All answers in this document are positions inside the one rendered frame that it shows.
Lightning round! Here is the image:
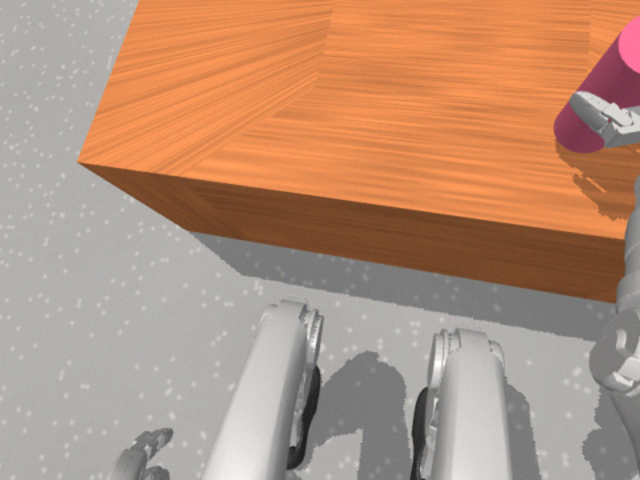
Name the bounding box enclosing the right robot hand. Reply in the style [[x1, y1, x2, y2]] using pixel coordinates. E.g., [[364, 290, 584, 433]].
[[569, 91, 640, 148]]

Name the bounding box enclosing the bottle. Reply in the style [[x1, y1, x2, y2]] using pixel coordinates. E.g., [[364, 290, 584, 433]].
[[554, 16, 640, 153]]

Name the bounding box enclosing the right robot arm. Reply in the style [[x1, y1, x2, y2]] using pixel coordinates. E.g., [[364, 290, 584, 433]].
[[589, 174, 640, 476]]

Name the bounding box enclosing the right robot foot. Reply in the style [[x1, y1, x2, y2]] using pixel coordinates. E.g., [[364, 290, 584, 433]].
[[410, 387, 428, 480]]

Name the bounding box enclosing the left robot hand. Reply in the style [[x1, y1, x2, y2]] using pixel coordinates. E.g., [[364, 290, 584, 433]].
[[104, 428, 173, 480]]

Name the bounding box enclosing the left robot foot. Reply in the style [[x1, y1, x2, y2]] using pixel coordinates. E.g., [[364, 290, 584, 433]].
[[286, 365, 320, 470]]

